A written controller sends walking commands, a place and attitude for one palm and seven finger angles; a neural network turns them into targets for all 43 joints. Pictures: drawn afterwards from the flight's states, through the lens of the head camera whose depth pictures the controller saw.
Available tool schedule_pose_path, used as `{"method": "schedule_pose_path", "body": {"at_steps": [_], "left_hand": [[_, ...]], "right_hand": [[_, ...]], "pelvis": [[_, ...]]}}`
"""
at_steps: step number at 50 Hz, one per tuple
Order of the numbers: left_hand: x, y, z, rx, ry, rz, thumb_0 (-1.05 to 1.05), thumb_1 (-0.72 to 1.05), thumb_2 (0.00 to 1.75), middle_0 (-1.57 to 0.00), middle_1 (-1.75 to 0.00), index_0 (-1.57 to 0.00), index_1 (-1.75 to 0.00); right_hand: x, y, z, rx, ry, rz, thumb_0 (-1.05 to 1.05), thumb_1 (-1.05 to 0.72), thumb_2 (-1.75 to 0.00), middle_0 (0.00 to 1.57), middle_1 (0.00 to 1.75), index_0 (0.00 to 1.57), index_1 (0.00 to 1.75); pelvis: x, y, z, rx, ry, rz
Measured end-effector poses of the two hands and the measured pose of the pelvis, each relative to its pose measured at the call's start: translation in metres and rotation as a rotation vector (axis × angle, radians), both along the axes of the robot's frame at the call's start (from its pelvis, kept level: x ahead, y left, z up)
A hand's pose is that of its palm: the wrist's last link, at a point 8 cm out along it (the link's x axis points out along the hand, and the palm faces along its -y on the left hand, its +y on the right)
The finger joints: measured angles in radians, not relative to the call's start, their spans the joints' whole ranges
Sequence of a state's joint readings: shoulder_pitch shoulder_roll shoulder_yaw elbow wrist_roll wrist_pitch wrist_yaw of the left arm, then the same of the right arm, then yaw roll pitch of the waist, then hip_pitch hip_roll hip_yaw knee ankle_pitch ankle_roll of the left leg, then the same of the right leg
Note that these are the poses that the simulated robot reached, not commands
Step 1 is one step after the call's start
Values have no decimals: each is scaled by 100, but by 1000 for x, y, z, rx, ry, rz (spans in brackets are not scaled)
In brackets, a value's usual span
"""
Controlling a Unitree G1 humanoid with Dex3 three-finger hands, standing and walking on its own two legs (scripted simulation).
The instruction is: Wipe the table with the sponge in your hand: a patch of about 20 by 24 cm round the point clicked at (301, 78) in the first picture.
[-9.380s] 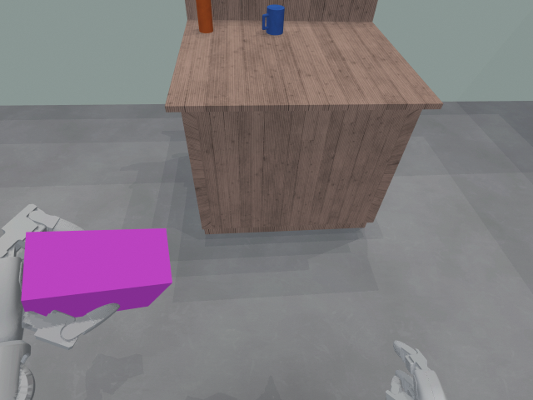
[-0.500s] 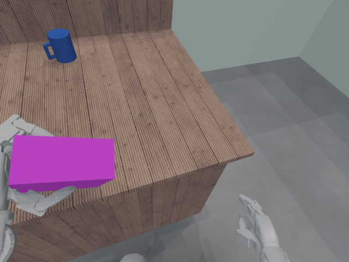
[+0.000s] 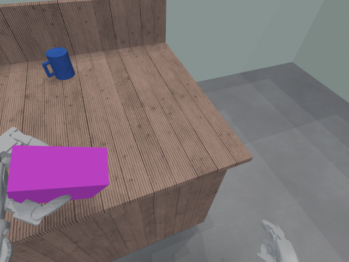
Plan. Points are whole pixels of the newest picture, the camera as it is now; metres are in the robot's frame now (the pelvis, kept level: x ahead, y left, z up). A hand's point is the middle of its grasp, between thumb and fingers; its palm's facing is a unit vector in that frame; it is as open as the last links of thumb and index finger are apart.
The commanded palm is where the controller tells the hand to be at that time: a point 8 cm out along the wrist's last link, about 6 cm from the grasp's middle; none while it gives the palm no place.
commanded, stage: come to a stop and stand still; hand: left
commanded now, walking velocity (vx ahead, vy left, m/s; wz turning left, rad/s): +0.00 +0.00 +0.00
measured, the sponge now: (73, 176) +0.23 +0.20 +0.13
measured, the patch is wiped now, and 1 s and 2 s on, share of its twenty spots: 0.00 0.00 0.00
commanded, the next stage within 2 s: look again from close up in 0.46 s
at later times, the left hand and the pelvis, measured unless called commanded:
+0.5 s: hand (24, 165) +0.22 +0.27 +0.17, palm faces +0.39 -0.80 -0.46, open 10.7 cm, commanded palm +0.16 +0.29 +0.18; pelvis +0.00 +0.01 +0.00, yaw +0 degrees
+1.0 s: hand (8, 150) +0.24 +0.29 +0.19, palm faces +0.45 -0.76 -0.48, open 10.7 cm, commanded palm +0.16 +0.29 +0.18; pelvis +0.00 +0.01 +0.00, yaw +1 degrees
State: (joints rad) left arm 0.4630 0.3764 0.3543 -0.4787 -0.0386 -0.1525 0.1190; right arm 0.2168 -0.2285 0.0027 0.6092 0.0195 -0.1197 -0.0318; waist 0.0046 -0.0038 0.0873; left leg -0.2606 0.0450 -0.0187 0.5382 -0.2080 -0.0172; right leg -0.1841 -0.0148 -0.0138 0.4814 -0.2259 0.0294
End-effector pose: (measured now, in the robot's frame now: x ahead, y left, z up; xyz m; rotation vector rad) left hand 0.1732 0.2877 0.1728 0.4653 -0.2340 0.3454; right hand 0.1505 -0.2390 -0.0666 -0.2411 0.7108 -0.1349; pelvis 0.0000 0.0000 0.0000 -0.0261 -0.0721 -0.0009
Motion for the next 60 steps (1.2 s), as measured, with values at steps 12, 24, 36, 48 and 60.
{"method": "schedule_pose_path", "body": {"at_steps": [12, 24, 36, 48, 60], "left_hand": [[2, 11, -1, -40, -15, 7, -1, -53, 102, -65, -136, -67, -135], [6, 13, 6, 33, -2, 3, -1, -54, 102, -65, -136, -67, -135], [10, 5, 0, -1, -48, -98, -1, -54, 102, -65, -136, -67, -135], [12, 32, 18, 130, -120, -18, -1, -54, 102, -65, -135, -67, -135], [8, -1, 0, 180, 156, -1, -1, -54, 102, -65, -135, -67, -134]], "right_hand": [[29, 53, 10, 63, -63, 104, 1, -90, -90, 20, 30, 20, 30], [30, 40, 9, 30, -40, 102, 1, -90, -90, 21, 30, 20, 30], [2, 22, 10, 16, -53, 16, 1, -91, -90, 20, 30, 20, 29], [7, 40, 3, -12, 6, 109, 1, -90, -90, 20, 30, 20, 29], [59, 42, 7, 59, -155, 171, 1, -90, -90, 21, 30, 20, 30]], "pelvis": [[0, 14, 3, 0, 6, -3], [1, 11, 4, -4, 13, 0], [-4, 18, 3, 10, 29, -23], [-2, 13, 1, -2, 38, 16], [8, 3, -7, 30, 27, 5]]}}
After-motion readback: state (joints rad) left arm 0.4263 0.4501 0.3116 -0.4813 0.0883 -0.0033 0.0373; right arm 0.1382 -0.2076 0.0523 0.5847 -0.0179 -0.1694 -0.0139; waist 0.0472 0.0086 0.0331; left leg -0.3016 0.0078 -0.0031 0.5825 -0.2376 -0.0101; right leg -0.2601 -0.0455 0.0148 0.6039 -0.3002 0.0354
